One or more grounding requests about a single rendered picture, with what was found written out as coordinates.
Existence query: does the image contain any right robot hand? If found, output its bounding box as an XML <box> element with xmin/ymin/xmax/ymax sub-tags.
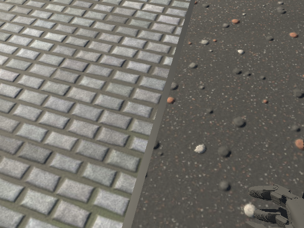
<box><xmin>245</xmin><ymin>183</ymin><xmax>304</xmax><ymax>228</ymax></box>

